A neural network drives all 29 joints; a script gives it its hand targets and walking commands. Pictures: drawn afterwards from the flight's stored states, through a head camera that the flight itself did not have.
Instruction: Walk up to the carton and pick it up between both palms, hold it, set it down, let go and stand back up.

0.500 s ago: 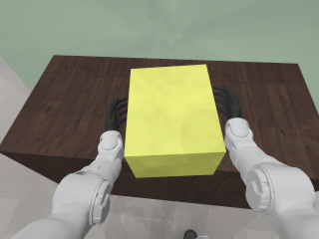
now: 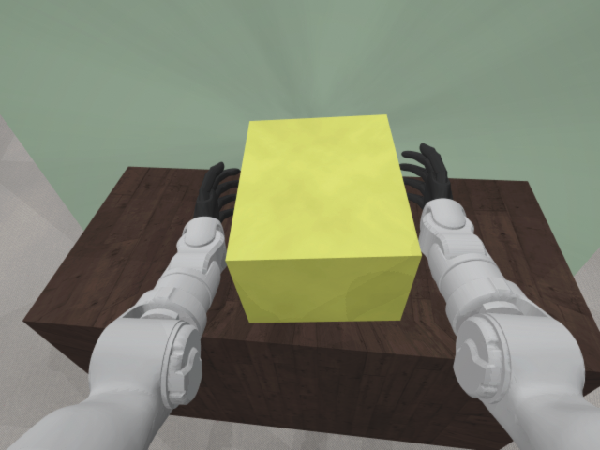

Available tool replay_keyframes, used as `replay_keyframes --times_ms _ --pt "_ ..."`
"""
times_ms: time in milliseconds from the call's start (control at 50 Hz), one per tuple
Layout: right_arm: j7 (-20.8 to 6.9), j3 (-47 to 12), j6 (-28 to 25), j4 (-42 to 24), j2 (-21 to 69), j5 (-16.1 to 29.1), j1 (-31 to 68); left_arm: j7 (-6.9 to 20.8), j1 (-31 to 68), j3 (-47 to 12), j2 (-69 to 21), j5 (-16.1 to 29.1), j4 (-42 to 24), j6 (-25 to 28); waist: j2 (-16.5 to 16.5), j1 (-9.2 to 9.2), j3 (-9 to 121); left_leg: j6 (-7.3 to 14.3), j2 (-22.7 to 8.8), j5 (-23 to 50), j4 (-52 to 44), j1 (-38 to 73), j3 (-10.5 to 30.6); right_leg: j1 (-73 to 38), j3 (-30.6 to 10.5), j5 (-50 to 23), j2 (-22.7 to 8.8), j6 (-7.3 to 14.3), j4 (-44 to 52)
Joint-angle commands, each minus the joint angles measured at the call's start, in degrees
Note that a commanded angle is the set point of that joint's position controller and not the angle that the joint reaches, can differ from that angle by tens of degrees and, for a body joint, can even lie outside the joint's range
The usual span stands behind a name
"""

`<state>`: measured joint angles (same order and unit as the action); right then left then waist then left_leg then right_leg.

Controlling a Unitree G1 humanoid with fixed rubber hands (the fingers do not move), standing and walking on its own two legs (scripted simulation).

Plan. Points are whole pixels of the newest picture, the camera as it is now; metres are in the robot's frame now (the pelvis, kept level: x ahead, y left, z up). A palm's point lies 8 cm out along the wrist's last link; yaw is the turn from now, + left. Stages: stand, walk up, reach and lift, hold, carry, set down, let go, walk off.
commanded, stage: reach and lift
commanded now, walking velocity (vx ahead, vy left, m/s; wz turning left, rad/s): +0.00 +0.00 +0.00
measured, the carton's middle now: (320, 214) +0.46 -0.03 +0.06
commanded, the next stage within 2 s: hold in 1.68 s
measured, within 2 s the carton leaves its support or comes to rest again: neither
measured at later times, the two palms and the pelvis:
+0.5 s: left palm (186, 220) +0.40 +0.15 +0.13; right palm (427, 207) +0.39 -0.16 +0.13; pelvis +0.02 +0.01 +0.01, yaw +1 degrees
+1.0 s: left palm (176, 215) +0.38 +0.15 +0.16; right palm (434, 209) +0.37 -0.16 +0.15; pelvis +0.01 +0.01 +0.01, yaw +0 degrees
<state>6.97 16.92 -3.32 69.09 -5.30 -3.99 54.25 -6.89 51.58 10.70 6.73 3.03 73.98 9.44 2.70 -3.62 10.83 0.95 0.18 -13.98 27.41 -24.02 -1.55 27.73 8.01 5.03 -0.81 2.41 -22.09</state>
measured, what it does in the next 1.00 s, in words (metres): stands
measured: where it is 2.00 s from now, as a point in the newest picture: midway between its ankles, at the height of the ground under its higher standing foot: outside the picture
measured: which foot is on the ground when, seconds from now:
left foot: down 0.00-1.00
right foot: down 0.00-1.00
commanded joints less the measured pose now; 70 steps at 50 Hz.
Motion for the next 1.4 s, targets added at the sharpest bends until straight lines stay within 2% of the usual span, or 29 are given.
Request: replay_keyframes --times_ms 0,100,160,260,400,520,640,820,960,1080,1160,1240,1380 --pt "-9.8 -15.1 1.2 -9.0 43.5 -0.5 26.8 9.0 40.0 -7.0 -37.8 -5.0 -19.5 0.7 -3.6 -0.57 24.0 -1.7 1.6 10.6 -8.2 -2.0 3.3 -36.5 -7.6 -17.3 1.5 -2.0 -0.8" --pt "-9.3 -20.8 1.5 -17.2 44.4 2.5 23.7 8.6 36.0 -9.6 -39.0 -6.0 -30.3 -2.4 -4.3 -0.54 27.3 -2.0 2.0 15.7 -9.0 0.5 3.5 -43.8 -8.2 -27.3 1.3 -2.7 -0.8" --pt "-9.1 -24.4 2.1 -21.6 44.8 4.5 22.0 7.9 34.0 -12.3 -39.6 -6.4 -36.9 -4.9 -3.8 -0.14 28.1 -2.0 2.1 16.3 -9.6 1.2 3.6 -46.4 -8.4 -28.8 1.2 -2.9 -0.4" --pt "-8.6 -27.9 4.2 -27.6 44.1 7.4 20.1 7.4 31.7 -16.8 -40.6 -6.9 -45.9 -10.6 -2.0 -0.03 25.7 -2.0 2.0 14.9 -10.6 3.1 3.7 -45.9 -8.2 -22.8 1.2 -2.8 1.8" --pt "-8.0 -26.8 7.4 -29.9 40.3 8.6 15.9 9.0 25.4 -19.3 -42.1 -8.0 -50.4 -18.8 -0.8 -1.27 16.4 -2.8 1.8 12.4 -12.1 7.2 3.8 -41.3 -6.7 -12.8 1.6 -2.0 5.5" --pt "-7.9 -27.5 8.1 -36.9 36.2 9.6 15.1 11.4 18.8 -20.8 -43.5 -9.1 -55.2 -24.7 -2.2 -2.51 12.9 -4.0 1.6 17.4 -11.8 12.7 4.0 -40.4 -5.2 -13.1 2.2 -1.9 6.4" --pt "-7.8 -30.0 8.6 -46.6 32.9 11.6 16.2 12.4 13.5 -24.1 -43.3 -9.0 -61.9 -30.2 -2.0 -1.93 12.7 -5.5 0.9 24.2 -10.4 18.6 4.3 -38.7 -3.7 -13.4 3.1 -1.6 6.6" --pt "-8.7 -30.2 10.9 -51.2 31.3 12.5 17.8 11.9 12.4 -26.9 -42.4 -8.6 -66.5 -35.5 -0.1 -1.67 11.5 -6.3 0.0 20.9 -11.1 20.5 4.2 -34.5 -2.9 -7.8 3.2 -1.5 7.5" --pt "-7.9 -30.8 12.3 -50.9 31.9 12.5 18.2 13.1 11.1 -23.2 -39.9 -10.0 -64.8 -37.6 -2.0 -0.67 9.5 -4.4 1.0 15.8 -12.3 17.7 2.9 -37.5 -3.5 -7.0 2.8 -2.1 7.5" --pt "-6.0 -33.6 12.7 -53.3 34.2 13.6 18.1 14.2 11.1 -21.9 -38.1 -10.2 -66.5 -37.7 -3.2 -0.01 11.3 -3.0 2.3 16.7 -11.6 17.0 2.1 -41.5 -4.0 -11.9 2.7 -3.0 6.3" --pt "-4.7 -34.9 13.2 -54.4 35.1 14.0 17.5 15.0 11.4 -22.0 -37.5 -9.9 -67.6 -37.8 -3.6 1.19 11.3 -1.9 2.6 16.2 -11.5 16.1 1.9 -42.7 -4.2 -13.4 2.3 -3.5 5.7" --pt "-3.6 -35.4 13.6 -55.5 35.3 14.3 16.8 15.4 11.8 -23.0 -37.2 -9.4 -69.5 -38.3 -3.1 0.98 11.1 -1.7 2.6 16.0 -11.5 16.1 1.8 -43.2 -4.2 -13.6 2.1 -3.6 5.5" --pt "-2.4 -35.4 14.7 -57.3 34.7 14.7 15.7 16.0 12.0 -25.1 -37.4 -8.5 -71.9 -39.5 -2.1 -0.59 10.8 -2.3 2.8 17.5 -10.9 16.7 2.2 -43.4 -4.0 -14.1 2.1 -3.5 5.5"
